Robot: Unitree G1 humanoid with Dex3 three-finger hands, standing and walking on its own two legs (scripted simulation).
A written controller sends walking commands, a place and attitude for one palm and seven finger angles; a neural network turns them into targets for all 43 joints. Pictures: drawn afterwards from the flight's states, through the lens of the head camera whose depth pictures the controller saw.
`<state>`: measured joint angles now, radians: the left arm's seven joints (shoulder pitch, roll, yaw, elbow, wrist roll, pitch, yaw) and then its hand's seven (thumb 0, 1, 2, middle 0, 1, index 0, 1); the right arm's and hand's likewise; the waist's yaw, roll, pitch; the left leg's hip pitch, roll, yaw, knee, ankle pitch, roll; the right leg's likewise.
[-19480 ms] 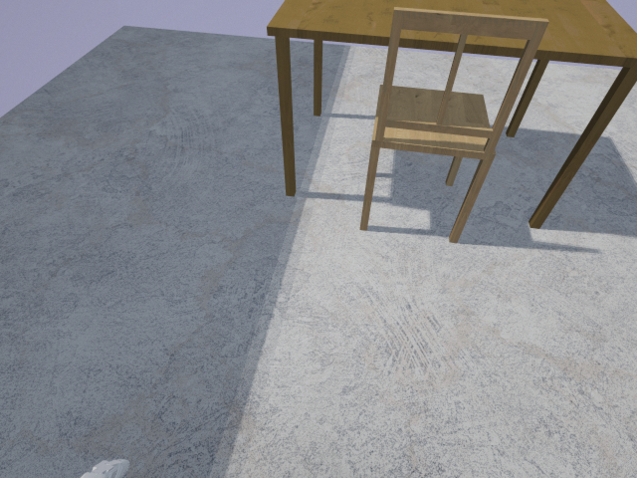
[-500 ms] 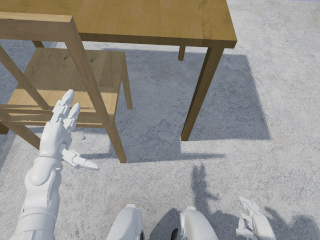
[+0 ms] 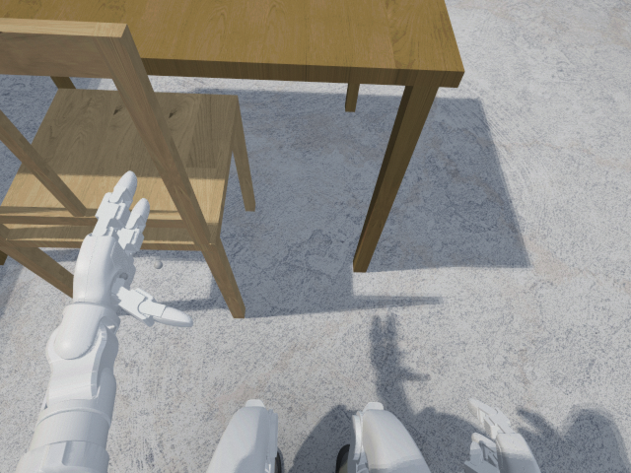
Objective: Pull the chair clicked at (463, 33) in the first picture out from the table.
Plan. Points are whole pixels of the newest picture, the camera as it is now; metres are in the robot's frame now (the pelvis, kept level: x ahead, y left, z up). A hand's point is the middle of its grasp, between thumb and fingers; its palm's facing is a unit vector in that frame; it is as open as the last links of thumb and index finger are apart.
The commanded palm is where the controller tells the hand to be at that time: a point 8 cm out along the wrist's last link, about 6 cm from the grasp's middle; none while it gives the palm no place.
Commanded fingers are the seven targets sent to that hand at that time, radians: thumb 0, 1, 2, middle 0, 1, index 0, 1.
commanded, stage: aim the fingers beside a spindle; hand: left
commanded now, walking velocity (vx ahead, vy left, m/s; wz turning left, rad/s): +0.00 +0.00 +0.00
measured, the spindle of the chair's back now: (28, 156) +0.50 +0.41 +0.04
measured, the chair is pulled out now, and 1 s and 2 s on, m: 0.00 0.00 0.00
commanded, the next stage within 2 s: push the fingers through the gap in 0.44 s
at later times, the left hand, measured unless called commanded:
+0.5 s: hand (159, 263) +0.36 +0.20 +0.03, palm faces -0.01 -1.00 -0.05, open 16.9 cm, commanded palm +0.34 +0.25 +0.03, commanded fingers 0.00 -0.50 0.30 -0.06 -0.08 -0.06 -0.08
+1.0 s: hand (167, 236) +0.39 +0.20 +0.03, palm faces -0.01 -1.00 -0.04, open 16.9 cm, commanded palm +0.38 +0.25 +0.03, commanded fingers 0.00 -0.50 0.30 -0.06 -0.08 -0.06 -0.08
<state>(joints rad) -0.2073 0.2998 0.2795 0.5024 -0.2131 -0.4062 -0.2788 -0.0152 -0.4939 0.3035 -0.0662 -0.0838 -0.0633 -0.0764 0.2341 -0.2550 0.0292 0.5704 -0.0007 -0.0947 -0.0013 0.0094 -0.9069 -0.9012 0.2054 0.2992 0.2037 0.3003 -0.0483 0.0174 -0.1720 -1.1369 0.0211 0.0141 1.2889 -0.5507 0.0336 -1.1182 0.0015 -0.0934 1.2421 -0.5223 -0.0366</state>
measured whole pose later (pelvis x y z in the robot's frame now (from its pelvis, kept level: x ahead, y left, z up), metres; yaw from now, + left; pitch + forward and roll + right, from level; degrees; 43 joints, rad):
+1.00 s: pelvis +0.00 +0.00 +0.00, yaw +0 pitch +24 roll -3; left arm -0.40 0.34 0.30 0.67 -0.19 -0.41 -0.28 -0.02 -0.50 0.30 -0.07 -0.08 -0.06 -0.08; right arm 0.24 -0.26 0.03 0.59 0.00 -0.09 -0.01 0.01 -0.91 -0.90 0.21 0.30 0.20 0.30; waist -0.07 0.02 -0.17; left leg -1.18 0.02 0.00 1.31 -0.55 0.03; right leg -1.15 0.00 -0.10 1.26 -0.52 -0.04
